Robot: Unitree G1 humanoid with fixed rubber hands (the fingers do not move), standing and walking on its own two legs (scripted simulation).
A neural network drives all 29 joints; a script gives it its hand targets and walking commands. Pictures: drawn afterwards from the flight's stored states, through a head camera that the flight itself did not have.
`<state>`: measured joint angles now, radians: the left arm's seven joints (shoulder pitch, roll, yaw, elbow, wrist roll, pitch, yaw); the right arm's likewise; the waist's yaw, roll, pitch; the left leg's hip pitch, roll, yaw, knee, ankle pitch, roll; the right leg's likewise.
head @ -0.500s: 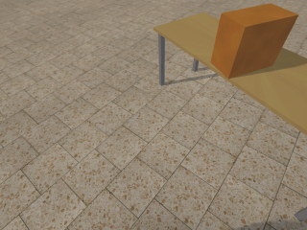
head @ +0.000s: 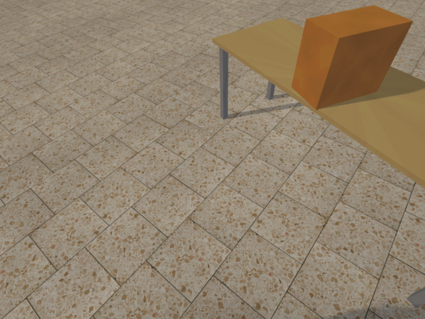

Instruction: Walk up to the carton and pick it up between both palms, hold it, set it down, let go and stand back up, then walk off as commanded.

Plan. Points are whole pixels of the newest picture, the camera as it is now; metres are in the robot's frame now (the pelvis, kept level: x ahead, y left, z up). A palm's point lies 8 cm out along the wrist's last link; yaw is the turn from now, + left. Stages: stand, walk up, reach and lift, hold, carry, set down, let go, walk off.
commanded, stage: walk up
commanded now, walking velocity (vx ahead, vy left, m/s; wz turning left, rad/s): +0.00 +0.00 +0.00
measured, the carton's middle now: (344, 58) +1.04 -0.53 -0.04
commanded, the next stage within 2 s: none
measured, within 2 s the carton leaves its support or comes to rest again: neither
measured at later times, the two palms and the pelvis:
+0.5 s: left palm out of the picture +0.14 +0.24 -0.10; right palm out of the picture +0.14 -0.35 -0.16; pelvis +0.07 -0.07 -0.02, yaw -10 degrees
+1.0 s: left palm (142, 204) +0.45 +0.21 -0.12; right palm (375, 255) +0.28 -0.35 -0.11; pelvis +0.30 -0.05 -0.01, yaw -19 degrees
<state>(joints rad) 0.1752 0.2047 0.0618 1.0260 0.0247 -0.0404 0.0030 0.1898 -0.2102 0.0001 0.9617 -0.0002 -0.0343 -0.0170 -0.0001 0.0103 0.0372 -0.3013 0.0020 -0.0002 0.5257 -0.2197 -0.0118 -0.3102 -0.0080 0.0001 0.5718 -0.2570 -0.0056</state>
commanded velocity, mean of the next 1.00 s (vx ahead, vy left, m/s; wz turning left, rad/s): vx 0.00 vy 0.00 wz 0.00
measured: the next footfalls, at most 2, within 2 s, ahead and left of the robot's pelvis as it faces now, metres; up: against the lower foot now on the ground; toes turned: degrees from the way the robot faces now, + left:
right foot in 0.38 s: +0.08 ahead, -0.18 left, +0.00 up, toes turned -8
left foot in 0.78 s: +0.31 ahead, +0.00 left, +0.00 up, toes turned -14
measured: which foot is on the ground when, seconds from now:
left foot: down 0.00-0.38, up 0.40-0.76, down 0.78-1.00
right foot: down 0.00-0.14, up 0.16-0.36, down 0.38-0.86, up 0.88-1.00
